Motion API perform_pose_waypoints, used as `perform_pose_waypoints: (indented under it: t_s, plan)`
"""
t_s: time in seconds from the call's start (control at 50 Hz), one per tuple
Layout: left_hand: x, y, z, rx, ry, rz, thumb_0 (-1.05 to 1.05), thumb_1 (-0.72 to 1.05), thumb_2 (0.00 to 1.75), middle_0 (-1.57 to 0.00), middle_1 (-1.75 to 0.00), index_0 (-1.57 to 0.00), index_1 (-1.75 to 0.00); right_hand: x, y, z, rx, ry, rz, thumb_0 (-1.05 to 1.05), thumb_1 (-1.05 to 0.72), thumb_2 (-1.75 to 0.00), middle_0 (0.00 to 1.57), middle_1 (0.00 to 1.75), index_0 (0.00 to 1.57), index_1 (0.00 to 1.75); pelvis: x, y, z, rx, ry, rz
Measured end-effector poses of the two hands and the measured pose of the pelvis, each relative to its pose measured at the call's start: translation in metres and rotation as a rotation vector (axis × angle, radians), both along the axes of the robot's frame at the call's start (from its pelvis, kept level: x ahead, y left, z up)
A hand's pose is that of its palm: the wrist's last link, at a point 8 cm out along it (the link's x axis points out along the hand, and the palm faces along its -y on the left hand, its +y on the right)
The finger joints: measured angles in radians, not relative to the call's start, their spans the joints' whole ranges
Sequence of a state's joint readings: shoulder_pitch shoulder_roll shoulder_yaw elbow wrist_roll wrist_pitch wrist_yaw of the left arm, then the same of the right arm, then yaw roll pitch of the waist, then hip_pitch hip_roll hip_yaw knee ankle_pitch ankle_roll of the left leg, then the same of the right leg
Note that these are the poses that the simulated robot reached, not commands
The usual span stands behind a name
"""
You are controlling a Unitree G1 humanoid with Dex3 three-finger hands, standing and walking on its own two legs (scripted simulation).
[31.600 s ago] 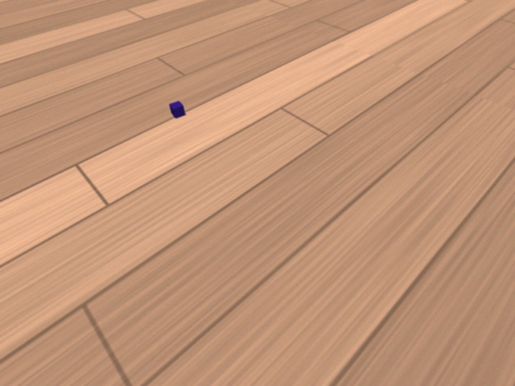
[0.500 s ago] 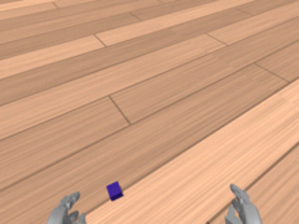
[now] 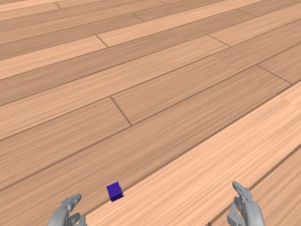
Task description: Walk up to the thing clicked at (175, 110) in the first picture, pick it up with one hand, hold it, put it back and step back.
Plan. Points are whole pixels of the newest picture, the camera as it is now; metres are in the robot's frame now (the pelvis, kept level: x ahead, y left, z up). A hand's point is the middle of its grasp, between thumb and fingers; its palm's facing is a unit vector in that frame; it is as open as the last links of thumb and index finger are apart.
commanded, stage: home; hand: left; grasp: from above
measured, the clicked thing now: (114, 191) +0.46 +0.22 -0.68
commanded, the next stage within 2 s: stand in 0.80 s
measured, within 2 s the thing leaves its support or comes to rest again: neither
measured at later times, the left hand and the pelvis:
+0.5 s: hand (83, 225) +0.16 +0.18 -0.05, palm faces +0.03 -0.98 -0.20, open 7.4 cm; pelvis +0.00 +0.00 +0.00, yaw +0 degrees
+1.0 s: hand out of the picture +0.17 +0.20 -0.08, palm faces +0.00 -0.95 -0.30, open 7.4 cm; pelvis +0.00 +0.00 +0.01, yaw +0 degrees
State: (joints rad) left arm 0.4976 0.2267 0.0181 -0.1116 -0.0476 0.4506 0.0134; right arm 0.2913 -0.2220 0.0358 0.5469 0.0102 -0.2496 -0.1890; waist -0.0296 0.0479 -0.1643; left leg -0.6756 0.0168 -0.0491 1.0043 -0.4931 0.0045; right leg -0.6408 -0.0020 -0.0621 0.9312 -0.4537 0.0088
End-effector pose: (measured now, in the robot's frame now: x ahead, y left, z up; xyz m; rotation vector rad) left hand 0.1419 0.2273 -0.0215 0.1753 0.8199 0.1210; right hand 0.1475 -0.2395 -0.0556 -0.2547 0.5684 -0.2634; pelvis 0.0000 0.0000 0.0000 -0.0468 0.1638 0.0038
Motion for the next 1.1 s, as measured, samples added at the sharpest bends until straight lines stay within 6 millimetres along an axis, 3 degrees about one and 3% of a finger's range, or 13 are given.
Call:
perform_pose_waypoints:
  t_s: [0.9,1.0,1.1]
  plan:
    - [0.007,0.006,0.0,0.002,-0.004,-0.006,0.01,0.91,0.9,-0.21,-0.3,-0.2,-0.3,0.004,0.007,-0.002,0.007,0.016,-0.002,0.01,-0.9,-0.9,0.2,0.3,0.2,0.3,0.006,0.006,0.0,-0.005,0.006,-0.002]
    - [0.01,0.021,-0.024,0.102,-0.003,-0.045,0.01,0.9,0.9,-0.21,-0.3,-0.21,-0.3,-0.006,-0.002,-0.021,-0.039,0.281,0.144,0.01,-0.9,-0.9,0.2,0.3,0.2,0.3,-0.003,0.004,0.011,0.029,-0.087,-0.012]
    - [-0.012,0.04,-0.038,0.129,0.099,-0.014,0.01,0.9,0.9,-0.21,-0.3,-0.21,-0.3,-0.028,-0.019,-0.022,-0.002,0.413,0.1,0.01,-0.9,-0.9,0.2,0.3,0.21,0.3,-0.004,0.004,0.023,0.047,-0.13,-0.016]
